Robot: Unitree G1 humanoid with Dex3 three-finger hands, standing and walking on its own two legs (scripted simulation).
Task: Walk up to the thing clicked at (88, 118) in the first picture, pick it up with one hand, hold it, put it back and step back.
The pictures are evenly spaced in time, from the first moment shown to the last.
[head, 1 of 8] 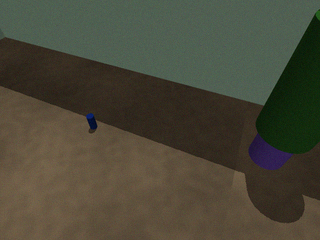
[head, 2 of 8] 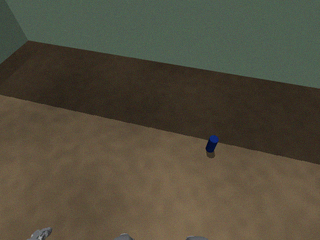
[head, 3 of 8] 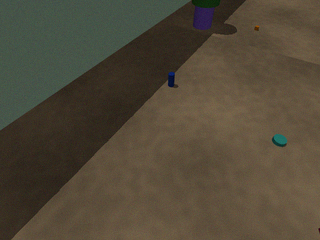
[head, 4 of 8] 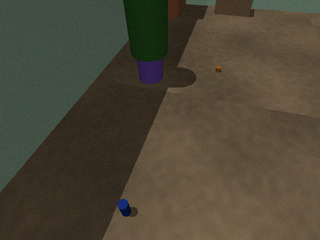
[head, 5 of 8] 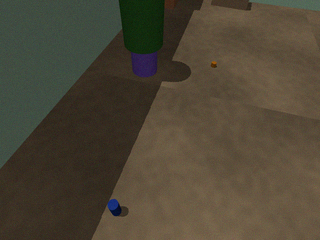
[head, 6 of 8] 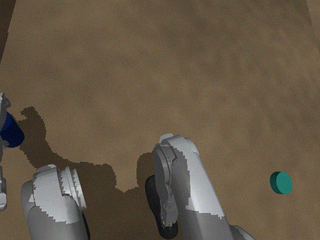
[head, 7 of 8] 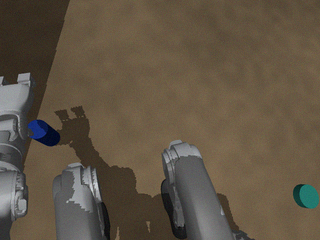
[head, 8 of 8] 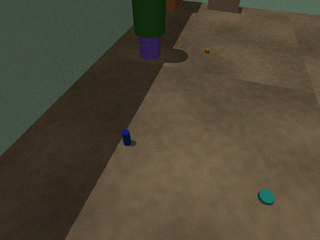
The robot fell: no
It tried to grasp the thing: yes
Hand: left
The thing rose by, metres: 0.61
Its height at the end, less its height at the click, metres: +0.00
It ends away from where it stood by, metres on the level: 0.01
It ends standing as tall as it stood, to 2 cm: yes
